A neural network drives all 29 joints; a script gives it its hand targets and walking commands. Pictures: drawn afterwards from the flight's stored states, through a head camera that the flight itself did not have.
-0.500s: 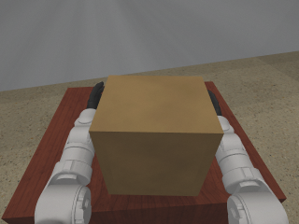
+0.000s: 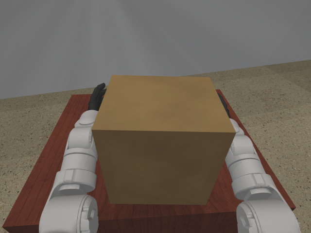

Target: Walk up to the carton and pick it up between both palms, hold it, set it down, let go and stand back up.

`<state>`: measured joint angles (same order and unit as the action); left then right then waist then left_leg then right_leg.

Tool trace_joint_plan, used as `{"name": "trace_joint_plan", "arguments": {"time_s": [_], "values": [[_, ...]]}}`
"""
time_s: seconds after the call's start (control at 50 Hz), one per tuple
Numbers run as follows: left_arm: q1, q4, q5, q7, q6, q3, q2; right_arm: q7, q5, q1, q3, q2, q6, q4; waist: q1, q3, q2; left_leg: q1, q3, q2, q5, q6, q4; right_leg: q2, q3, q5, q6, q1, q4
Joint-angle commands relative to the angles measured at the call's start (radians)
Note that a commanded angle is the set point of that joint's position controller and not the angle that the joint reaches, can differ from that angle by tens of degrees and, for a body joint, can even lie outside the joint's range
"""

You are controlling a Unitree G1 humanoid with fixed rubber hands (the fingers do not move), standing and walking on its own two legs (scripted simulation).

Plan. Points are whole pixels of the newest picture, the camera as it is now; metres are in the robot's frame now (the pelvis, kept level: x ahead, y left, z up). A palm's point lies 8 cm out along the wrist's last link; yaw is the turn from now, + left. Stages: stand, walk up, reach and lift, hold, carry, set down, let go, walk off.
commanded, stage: reach and lift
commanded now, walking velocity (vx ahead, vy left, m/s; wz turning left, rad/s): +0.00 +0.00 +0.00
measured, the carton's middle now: (159, 140) +0.32 +0.00 +0.13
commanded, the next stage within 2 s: hold in 0.60 s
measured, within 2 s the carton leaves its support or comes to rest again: neither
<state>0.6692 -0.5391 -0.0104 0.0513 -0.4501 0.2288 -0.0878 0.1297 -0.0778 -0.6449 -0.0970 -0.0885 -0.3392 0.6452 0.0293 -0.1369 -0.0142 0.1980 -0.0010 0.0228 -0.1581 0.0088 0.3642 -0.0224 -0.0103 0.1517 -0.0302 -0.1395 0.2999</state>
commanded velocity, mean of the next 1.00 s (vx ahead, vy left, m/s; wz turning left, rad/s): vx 0.00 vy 0.00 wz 0.00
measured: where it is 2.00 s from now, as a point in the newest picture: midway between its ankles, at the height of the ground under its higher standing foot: outside the picture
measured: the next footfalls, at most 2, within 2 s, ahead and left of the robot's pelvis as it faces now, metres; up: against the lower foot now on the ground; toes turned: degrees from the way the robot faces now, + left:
none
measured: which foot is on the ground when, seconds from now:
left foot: down 0.00-1.00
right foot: down 0.00-1.00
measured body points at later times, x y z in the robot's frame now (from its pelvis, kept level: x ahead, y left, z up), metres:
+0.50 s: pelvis +0.00 +0.00 +0.00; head -0.05 +0.00 +0.45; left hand +0.40 +0.16 +0.20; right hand +0.39 -0.17 +0.18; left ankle +0.02 +0.12 -0.75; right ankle +0.01 -0.14 -0.75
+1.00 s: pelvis +0.00 +0.00 +0.00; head -0.06 +0.00 +0.45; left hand +0.39 +0.17 +0.21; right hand +0.39 -0.16 +0.19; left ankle +0.02 +0.12 -0.75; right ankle +0.01 -0.14 -0.75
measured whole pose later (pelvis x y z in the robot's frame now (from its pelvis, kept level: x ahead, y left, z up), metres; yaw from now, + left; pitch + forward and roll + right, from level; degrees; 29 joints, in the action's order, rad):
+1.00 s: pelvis +0.00 +0.00 +0.00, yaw +0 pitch -1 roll -1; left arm 0.71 -0.41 0.01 0.05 -0.60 0.26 -0.08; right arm 0.15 -0.15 -0.69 -0.10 -0.11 -0.46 0.55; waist 0.03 -0.14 -0.01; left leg 0.19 0.00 0.02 -0.16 0.01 0.36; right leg -0.02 -0.01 0.15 -0.03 -0.13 0.30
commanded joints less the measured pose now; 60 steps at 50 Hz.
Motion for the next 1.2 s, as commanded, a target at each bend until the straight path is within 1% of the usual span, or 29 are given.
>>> {"name": "trace_joint_plan", "arguments": {"time_s": [0.0,0.1,0.16,0.18,0.22,0.28,0.3,0.32,0.36,0.38,0.42,0.44,0.48,0.5,0.52,0.54,0.6,0.66,0.74,0.78,0.84,0.88,0.9,0.94,0.96,1.02,1.1,1.16,1.18], "values": [[0.697,0.277,-0.023,-0.134,-0.019,-0.489,0.76,-0.119,-0.231,-1.017,0.403,0.629,0.08,-0.482,-0.015,-0.433,-0.018,-0.212,-0.018,-0.065,0.238,0.028,-0.018,0.103,-0.023,-0.142,0.043,0.117,-0.055],[0.639,0.148,0.032,-0.151,-0.05,-0.375,0.707,-0.116,-0.202,-0.989,0.35,0.582,0.054,-0.361,-0.009,-0.275,0.025,-0.146,-0.003,-0.071,0.131,0.004,-0.059,0.093,-0.012,-0.056,0.034,0.1,-0.084],[0.6,0.174,0.053,-0.161,-0.068,-0.34,0.705,-0.107,-0.224,-0.999,0.38,0.594,0.05,-0.383,-0.038,-0.328,0.054,-0.197,-0.001,-0.065,0.229,0.001,-0.052,0.097,-0.01,-0.13,0.027,0.156,-0.08],[0.589,0.17,0.037,-0.163,-0.076,-0.384,0.724,-0.108,-0.215,-0.976,0.354,0.566,0.044,-0.375,0.0,-0.318,0.013,-0.203,-0.014,-0.06,0.235,0.02,-0.052,0.102,-0.02,-0.123,0.036,0.134,-0.077],[0.613,0.227,0.049,-0.16,-0.075,-0.367,0.705,-0.109,-0.237,-0.971,0.391,0.58,0.046,-0.387,-0.025,-0.346,0.02,-0.212,-0.013,-0.06,0.303,0.021,-0.036,0.105,-0.016,-0.189,0.037,0.164,-0.062],[0.658,0.27,0.012,-0.156,-0.074,-0.422,0.702,-0.098,-0.254,-0.992,0.416,0.595,0.041,-0.435,-0.016,-0.361,-0.004,-0.216,-0.008,-0.069,0.329,0.027,-0.013,0.102,-0.016,-0.208,0.034,0.156,-0.06],[0.642,0.279,0.012,-0.151,-0.079,-0.445,0.721,-0.1,-0.245,-0.986,0.391,0.58,0.039,-0.442,0.017,-0.392,-0.016,-0.256,-0.027,-0.061,0.369,0.043,-0.006,0.107,-0.022,-0.221,0.036,0.15,-0.063],[0.6,0.279,0.003,-0.148,-0.084,-0.436,0.725,-0.098,-0.255,-1.005,0.408,0.564,0.039,-0.488,0.005,-0.389,0.019,-0.267,-0.04,-0.052,0.392,0.041,0.001,0.111,-0.022,-0.225,0.037,0.142,-0.059],[0.616,0.307,-0.011,-0.145,-0.084,-0.469,0.728,-0.095,-0.262,-0.987,0.411,0.557,0.042,-0.513,0.013,-0.442,-0.026,-0.281,-0.029,-0.057,0.44,0.054,0.012,0.114,-0.026,-0.251,0.035,0.15,-0.051],[0.614,0.308,-0.008,-0.142,-0.086,-0.453,0.732,-0.096,-0.272,-1.016,0.427,0.565,0.036,-0.53,-0.003,-0.441,0.005,-0.284,-0.03,-0.053,0.434,0.043,0.012,0.116,-0.019,-0.252,0.034,0.154,-0.055],[0.578,0.279,-0.002,-0.155,-0.104,-0.452,0.709,-0.08,-0.263,-0.966,0.427,0.559,0.019,-0.511,0.013,-0.386,0.013,-0.254,-0.014,-0.067,0.403,0.036,-0.001,0.112,-0.024,-0.272,0.029,0.174,-0.063],[0.6,0.236,0.021,-0.158,-0.111,-0.417,0.682,-0.089,-0.252,-0.99,0.4,0.536,0.01,-0.464,0.014,-0.332,0.008,-0.231,-0.025,-0.06,0.319,0.038,-0.015,0.097,-0.015,-0.183,0.03,0.154,-0.069],[0.616,0.293,0.03,-0.162,-0.113,-0.387,0.671,-0.093,-0.26,-0.942,0.406,0.551,-0.007,-0.424,-0.002,-0.324,0.034,-0.213,-0.008,-0.064,0.282,0.022,-0.027,0.102,-0.015,-0.17,0.033,0.164,-0.066],[0.632,0.316,0.009,-0.159,-0.116,-0.423,0.69,-0.092,-0.258,-0.958,0.406,0.565,-0.002,-0.429,-0.002,-0.344,0.002,-0.214,-0.007,-0.064,0.307,0.027,-0.025,0.102,-0.016,-0.197,0.036,0.158,-0.056],[0.613,0.256,0.029,-0.164,-0.124,-0.39,0.681,-0.091,-0.255,-0.995,0.391,0.55,-0.004,-0.443,-0.01,-0.312,0.038,-0.194,-0.006,-0.068,0.259,0.021,-0.029,0.101,-0.014,-0.155,0.029,0.16,-0.069],[0.644,0.262,0.02,-0.163,-0.122,-0.396,0.678,-0.094,-0.247,-0.991,0.378,0.55,-0.011,-0.405,0.004,-0.316,0.032,-0.196,-0.015,-0.063,0.251,0.022,-0.043,0.104,-0.014,-0.151,0.036,0.151,-0.072],[0.682,0.282,0.031,-0.168,-0.128,-0.383,0.665,-0.101,-0.259,-1.006,0.386,0.568,-0.018,-0.394,-0.018,-0.307,0.026,-0.154,-0.003,-0.065,0.186,0.015,-0.055,0.1,-0.012,-0.106,0.039,0.16,-0.067],[0.675,0.334,-0.022,-0.154,-0.122,-0.461,0.717,-0.095,-0.281,-1.083,0.433,0.573,0.004,-0.533,-0.001,-0.422,0.022,-0.239,-0.021,-0.057,0.303,0.02,-0.019,0.105,-0.01,-0.191,0.032,0.153,-0.055],[0.662,0.298,0.001,-0.153,-0.136,-0.414,0.694,-0.087,-0.283,-1.036,0.424,0.578,-0.019,-0.484,-0.017,-0.342,0.015,-0.206,-0.012,-0.065,0.298,0.022,-0.029,0.108,-0.017,-0.183,0.035,0.152,-0.063],[0.686,0.266,0.022,-0.155,-0.152,-0.41,0.687,-0.095,-0.26,-1.035,0.381,0.541,-0.033,-0.429,0.004,-0.287,-0.012,-0.179,-0.02,-0.055,0.197,0.031,-0.052,0.099,-0.015,-0.085,0.044,0.114,-0.066],[0.663,0.337,-0.008,-0.16,-0.155,-0.432,0.707,-0.082,-0.292,-1.039,0.43,0.568,-0.038,-0.51,0.003,-0.403,0.029,-0.226,-0.02,-0.058,0.34,0.03,-0.023,0.111,-0.015,-0.228,0.031,0.187,-0.053],[0.635,0.334,-0.002,-0.165,-0.162,-0.413,0.684,-0.075,-0.322,-1.063,0.453,0.577,-0.035,-0.559,-0.025,-0.433,0.035,-0.221,-0.01,-0.066,0.335,0.018,-0.013,0.112,-0.003,-0.245,0.033,0.205,-0.05],[0.623,0.309,0.005,-0.16,-0.174,-0.423,0.698,-0.076,-0.301,-1.045,0.43,0.555,-0.047,-0.512,0.007,-0.371,0.008,-0.231,-0.017,-0.06,0.341,0.032,-0.018,0.104,-0.005,-0.233,0.032,0.185,-0.06],[0.634,0.36,0.004,-0.159,-0.172,-0.429,0.698,-0.077,-0.315,-1.043,0.444,0.553,-0.049,-0.549,0.002,-0.414,0.0,-0.249,-0.024,-0.055,0.398,0.037,-0.012,0.115,-0.012,-0.265,0.033,0.197,-0.051],[0.619,0.368,0.002,-0.161,-0.176,-0.424,0.692,-0.073,-0.311,-1.019,0.431,0.545,-0.053,-0.548,-0.005,-0.411,0.001,-0.236,-0.021,-0.057,0.374,0.038,-0.012,0.119,-0.006,-0.239,0.046,0.193,-0.058],[0.626,0.405,-0.022,-0.167,-0.188,-0.475,0.697,-0.068,-0.306,-0.977,0.431,0.534,-0.069,-0.578,0.038,-0.423,-0.013,-0.245,-0.024,-0.064,0.382,0.046,-0.006,0.112,-0.005,-0.263,0.035,0.201,-0.051],[0.627,0.334,0.034,-0.182,-0.208,-0.386,0.655,-0.076,-0.302,-1.007,0.414,0.532,-0.092,-0.486,-0.015,-0.317,0.019,-0.17,-0.014,-0.063,0.248,0.021,-0.051,0.11,-0.008,-0.152,0.039,0.177,-0.063],[0.662,0.396,-0.002,-0.187,-0.213,-0.427,0.671,-0.076,-0.306,-1.026,0.422,0.552,-0.1,-0.547,0.011,-0.356,0.021,-0.171,-0.018,-0.062,0.268,0.026,-0.041,0.111,0.003,-0.199,0.043,0.202,-0.053],[0.64,0.386,0.01,-0.189,-0.216,-0.412,0.648,-0.074,-0.301,-0.979,0.42,0.548,-0.114,-0.492,0.014,-0.316,0.015,-0.161,-0.016,-0.064,0.254,0.021,-0.05,0.106,0.004,-0.193,0.042,0.205,-0.061]]}}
